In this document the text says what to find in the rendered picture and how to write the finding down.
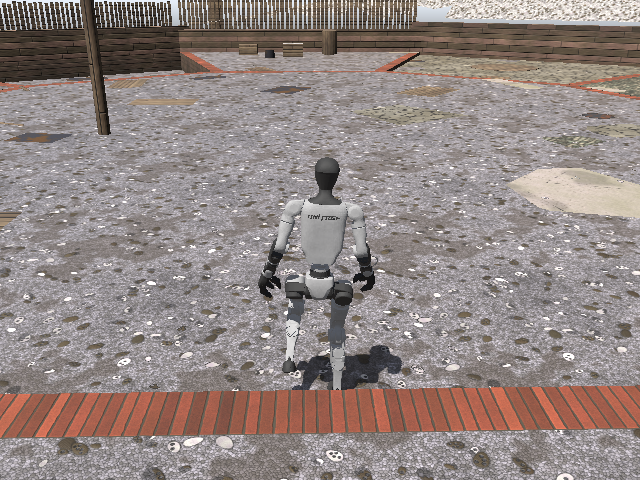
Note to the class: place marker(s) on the robot right upper arm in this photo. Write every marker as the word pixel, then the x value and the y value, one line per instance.
pixel 355 213

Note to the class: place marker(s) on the robot right shin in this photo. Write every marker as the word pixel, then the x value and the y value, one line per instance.
pixel 337 360

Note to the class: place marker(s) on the left robot hand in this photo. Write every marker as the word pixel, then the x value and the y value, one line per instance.
pixel 263 282

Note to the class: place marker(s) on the left robot thigh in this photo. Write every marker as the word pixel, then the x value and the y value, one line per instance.
pixel 295 288

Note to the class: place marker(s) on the robot left upper arm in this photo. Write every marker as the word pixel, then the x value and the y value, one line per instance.
pixel 292 208

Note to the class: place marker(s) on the right robot forearm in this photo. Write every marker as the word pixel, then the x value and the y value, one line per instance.
pixel 365 264

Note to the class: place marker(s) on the left robot forearm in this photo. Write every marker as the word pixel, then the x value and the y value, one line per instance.
pixel 272 262

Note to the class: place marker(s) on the right robot hand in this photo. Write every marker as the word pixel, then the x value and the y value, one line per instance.
pixel 370 281

